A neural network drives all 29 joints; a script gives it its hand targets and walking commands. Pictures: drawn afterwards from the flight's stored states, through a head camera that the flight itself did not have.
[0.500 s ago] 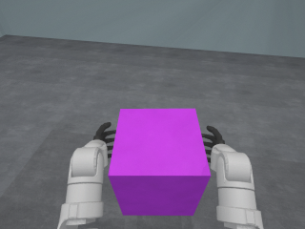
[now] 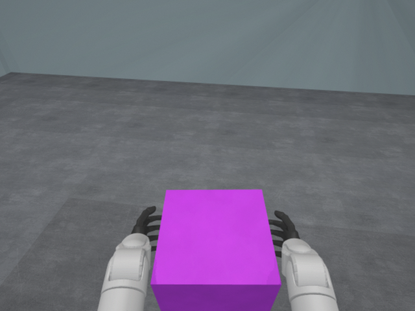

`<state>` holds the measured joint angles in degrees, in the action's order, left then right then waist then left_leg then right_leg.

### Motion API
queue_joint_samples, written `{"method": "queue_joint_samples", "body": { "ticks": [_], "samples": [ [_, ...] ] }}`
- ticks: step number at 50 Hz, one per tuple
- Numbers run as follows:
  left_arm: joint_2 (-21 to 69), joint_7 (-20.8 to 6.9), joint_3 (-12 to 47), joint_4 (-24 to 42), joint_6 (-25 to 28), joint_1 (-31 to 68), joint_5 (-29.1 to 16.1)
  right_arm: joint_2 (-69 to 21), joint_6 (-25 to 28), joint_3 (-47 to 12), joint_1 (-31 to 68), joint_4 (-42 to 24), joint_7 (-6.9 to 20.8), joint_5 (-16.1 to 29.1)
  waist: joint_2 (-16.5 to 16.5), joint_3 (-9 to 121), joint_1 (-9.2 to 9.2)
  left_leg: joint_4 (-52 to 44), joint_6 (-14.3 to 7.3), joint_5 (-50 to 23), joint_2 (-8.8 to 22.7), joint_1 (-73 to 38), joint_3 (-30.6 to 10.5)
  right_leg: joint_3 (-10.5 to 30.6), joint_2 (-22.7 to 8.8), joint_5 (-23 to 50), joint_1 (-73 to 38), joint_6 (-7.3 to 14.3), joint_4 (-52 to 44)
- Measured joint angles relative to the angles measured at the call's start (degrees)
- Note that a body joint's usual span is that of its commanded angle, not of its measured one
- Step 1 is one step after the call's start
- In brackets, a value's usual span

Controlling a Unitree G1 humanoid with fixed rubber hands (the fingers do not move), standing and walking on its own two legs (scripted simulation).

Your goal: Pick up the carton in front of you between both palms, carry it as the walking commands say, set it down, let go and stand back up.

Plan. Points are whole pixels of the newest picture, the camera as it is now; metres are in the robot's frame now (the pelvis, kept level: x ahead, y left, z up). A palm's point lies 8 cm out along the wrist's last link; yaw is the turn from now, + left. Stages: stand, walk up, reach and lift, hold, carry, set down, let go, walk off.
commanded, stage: carry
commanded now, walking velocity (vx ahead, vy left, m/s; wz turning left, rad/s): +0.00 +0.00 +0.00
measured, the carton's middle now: (214, 260) +0.30 +0.00 -0.05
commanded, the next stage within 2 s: hold in 0.70 s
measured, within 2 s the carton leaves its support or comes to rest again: neither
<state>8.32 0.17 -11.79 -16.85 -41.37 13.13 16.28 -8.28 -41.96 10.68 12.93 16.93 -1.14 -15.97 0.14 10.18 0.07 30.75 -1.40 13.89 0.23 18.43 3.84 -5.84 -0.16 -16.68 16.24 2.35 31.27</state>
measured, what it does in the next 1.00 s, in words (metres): stands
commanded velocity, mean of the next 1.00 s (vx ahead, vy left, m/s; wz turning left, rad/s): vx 0.00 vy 0.00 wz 0.00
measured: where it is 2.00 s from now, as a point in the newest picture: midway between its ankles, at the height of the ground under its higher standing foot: outside the picture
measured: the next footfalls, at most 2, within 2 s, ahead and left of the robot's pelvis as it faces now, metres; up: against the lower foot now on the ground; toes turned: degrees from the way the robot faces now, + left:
none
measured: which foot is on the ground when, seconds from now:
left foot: down 0.00-1.00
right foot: down 0.00-1.00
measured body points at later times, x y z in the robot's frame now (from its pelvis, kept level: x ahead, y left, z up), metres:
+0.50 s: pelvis -0.02 +0.00 +0.00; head -0.07 +0.00 +0.45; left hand +0.28 +0.15 +0.04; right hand +0.27 -0.15 +0.04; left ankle +0.02 +0.10 -0.73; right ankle +0.00 -0.09 -0.73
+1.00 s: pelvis -0.02 +0.00 +0.01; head -0.07 +0.01 +0.45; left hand +0.28 +0.14 +0.05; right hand +0.27 -0.16 +0.04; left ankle +0.02 +0.10 -0.73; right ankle +0.00 -0.09 -0.73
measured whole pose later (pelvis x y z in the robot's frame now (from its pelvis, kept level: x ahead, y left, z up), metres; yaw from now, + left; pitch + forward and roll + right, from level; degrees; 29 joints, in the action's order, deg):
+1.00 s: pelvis -0.02 +0.00 +0.01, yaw -3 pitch -8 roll +0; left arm 8.7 0.2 -12.4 -15.2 -42.2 14.9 16.3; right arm -8.7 -41.7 12.5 14.7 16.3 -0.8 -15.5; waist -0.7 -0.4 0.1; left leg 25.5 -1.7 11.5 -0.4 5.9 3.2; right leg -3.4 1.1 -13.2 4.5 2.4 25.7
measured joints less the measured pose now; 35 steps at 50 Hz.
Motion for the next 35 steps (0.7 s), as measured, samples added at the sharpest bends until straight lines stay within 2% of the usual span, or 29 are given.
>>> {"method": "queue_joint_samples", "body": {
  "ticks": [7,35],
  "samples": [
    [-0.07,0.70,0.58,2.08,0.70,-0.24,-1.57,0.11,0.77,-0.42,-0.45,-2.27,-0.77,1.37,0.11,-0.65,-0.03,-0.74,0.02,-1.30,0.07,0.57,-0.02,-0.08,0.08,1.16,0.68,0.16,-0.52],
    [-0.16,0.68,1.14,3.83,-0.38,-0.75,-1.65,0.16,-0.22,-0.99,-0.75,-3.73,-0.61,1.44,0.11,-1.21,-0.24,-1.78,0.21,-3.22,0.48,1.78,0.03,-0.10,0.51,3.13,1.97,0.52,-1.57]
  ]
}}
